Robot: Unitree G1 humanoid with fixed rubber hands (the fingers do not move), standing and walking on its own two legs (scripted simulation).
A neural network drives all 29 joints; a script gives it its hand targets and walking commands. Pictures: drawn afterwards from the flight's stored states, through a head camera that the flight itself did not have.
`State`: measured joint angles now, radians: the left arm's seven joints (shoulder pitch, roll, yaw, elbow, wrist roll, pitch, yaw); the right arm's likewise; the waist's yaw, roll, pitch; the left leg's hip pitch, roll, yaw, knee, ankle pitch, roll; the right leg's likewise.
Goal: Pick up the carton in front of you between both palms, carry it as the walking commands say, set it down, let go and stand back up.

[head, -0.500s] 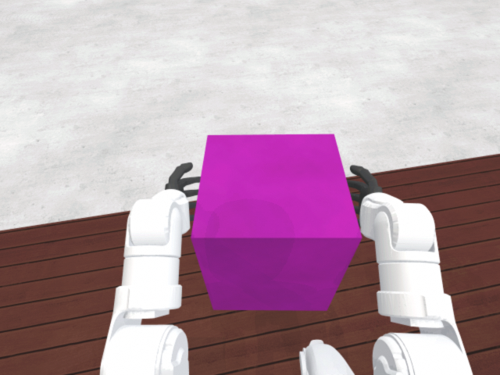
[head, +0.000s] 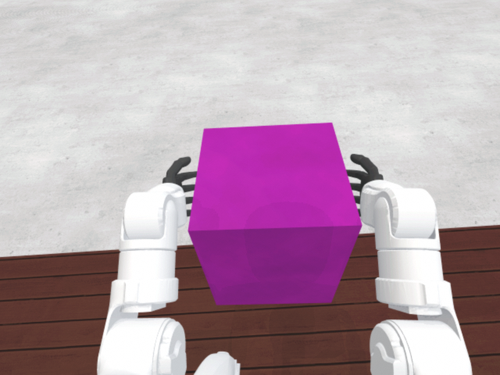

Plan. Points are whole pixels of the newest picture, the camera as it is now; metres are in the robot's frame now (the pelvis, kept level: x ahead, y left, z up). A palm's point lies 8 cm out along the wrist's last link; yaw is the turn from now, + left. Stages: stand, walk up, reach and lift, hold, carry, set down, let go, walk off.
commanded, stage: carry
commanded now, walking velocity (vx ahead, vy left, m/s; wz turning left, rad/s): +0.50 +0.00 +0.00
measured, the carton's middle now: (270, 219) +0.37 +0.02 +0.03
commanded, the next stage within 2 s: none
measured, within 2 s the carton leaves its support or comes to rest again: neither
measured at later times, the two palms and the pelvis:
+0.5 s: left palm (211, 106) +0.67 +0.17 +0.04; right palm (340, 114) +0.64 -0.13 +0.04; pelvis +0.31 +0.05 -0.06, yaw -2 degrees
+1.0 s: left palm (229, 55) +0.97 +0.17 +0.01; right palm (327, 52) +0.99 -0.13 +0.01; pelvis +0.63 +0.00 -0.10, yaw +0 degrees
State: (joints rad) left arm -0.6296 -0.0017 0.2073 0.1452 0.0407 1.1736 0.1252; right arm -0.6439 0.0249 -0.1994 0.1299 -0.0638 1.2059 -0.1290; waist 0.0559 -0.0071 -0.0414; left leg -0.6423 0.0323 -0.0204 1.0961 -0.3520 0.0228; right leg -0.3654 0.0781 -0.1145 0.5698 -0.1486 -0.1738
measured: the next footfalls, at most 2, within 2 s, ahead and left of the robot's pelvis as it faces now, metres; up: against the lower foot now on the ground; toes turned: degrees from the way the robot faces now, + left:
left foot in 0.30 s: +0.35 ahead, +0.08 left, -0.05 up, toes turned +0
right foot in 0.84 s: +0.69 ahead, -0.03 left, -0.10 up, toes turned -3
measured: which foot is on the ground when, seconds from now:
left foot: up 0.00-0.28, down 0.30-0.84, up 0.86-1.00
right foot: down 0.00-0.30, up 0.32-0.82, down 0.84-1.00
